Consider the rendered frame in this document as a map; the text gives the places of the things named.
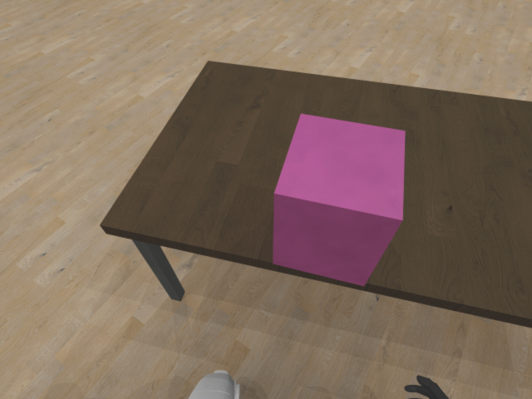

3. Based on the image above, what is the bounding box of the table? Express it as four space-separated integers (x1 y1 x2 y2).
100 61 532 328

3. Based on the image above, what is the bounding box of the carton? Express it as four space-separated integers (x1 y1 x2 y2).
273 114 406 286

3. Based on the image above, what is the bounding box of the right robot hand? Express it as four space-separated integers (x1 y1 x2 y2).
404 375 449 399

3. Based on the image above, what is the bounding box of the robot left thigh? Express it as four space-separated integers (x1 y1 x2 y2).
188 373 240 399

